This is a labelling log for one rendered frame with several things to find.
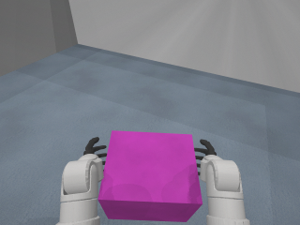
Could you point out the left robot forearm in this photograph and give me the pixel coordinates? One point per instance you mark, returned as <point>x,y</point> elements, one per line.
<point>79,191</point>

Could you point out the carton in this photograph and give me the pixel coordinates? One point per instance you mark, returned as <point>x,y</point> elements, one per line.
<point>150,176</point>

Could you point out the robot left hand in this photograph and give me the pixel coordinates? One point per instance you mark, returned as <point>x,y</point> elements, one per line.
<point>89,149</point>

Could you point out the right robot forearm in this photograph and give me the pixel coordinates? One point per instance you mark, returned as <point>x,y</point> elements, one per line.
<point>224,191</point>

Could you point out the robot right hand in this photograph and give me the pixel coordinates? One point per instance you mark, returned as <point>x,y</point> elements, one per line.
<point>209,151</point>

